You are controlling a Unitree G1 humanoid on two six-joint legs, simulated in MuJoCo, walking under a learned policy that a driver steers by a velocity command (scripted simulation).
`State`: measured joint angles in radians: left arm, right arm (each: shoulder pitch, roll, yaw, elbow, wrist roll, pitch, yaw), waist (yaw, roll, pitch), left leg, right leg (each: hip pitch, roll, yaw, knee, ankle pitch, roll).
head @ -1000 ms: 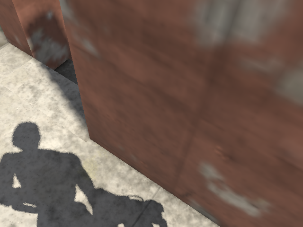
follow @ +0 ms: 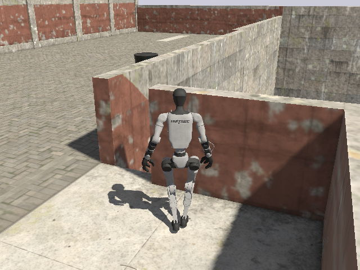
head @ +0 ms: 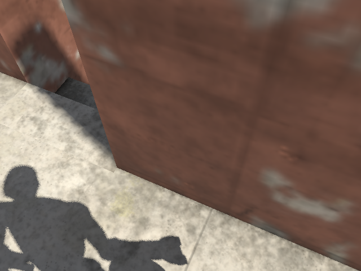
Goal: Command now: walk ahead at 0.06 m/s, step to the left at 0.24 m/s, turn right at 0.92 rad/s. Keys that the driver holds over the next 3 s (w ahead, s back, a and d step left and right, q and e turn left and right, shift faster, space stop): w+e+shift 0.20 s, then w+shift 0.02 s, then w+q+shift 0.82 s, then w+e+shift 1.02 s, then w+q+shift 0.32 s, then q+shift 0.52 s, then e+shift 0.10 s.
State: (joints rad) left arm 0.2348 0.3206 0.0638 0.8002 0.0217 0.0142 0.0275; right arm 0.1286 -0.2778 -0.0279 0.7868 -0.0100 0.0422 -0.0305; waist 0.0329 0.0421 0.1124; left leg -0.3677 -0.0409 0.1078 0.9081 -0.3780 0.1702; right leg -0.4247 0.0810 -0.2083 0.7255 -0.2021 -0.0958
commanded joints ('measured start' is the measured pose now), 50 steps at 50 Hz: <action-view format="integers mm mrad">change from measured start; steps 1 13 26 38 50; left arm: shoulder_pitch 176 -82 -76 -151 67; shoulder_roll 197 117 249 116 131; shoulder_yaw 60 34 22 6 38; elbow -37 -48 54 -11 111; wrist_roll -7 9 -3 -6 -30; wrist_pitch -5 15 0 -32 6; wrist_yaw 39 -69 -16 -14 82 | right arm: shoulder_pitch -17 58 52 47 -106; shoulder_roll -255 -182 -113 -108 -175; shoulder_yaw -56 -31 -35 -35 -46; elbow -104 -82 -48 -41 -174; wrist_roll -42 -12 34 6 -57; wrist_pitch -15 -51 -62 26 30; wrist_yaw -27 -14 64 96 154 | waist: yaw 74 4 5 -28 -3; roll -153 143 -375 -213 45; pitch -270 -114 -143 -151 -94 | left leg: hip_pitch -430 113 -211 22 29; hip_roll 64 415 -29 51 62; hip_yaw -411 -568 -149 -39 -437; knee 690 -677 -185 -184 -539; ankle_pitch -228 284 -89 -74 357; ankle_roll -213 27 -186 -155 53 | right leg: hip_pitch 403 -145 391 353 210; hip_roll -717 44 -396 -385 -118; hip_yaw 1184 380 502 163 168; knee -422 516 -540 -315 -102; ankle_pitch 646 -310 -102 426 -180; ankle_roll -447 79 -68 -63 55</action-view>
